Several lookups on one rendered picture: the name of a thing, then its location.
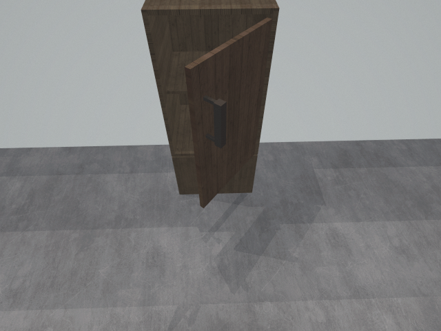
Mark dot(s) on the cupboard door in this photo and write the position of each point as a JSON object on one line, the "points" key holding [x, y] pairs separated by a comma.
{"points": [[235, 73]]}

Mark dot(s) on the handle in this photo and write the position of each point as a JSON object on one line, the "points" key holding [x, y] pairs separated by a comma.
{"points": [[220, 113]]}

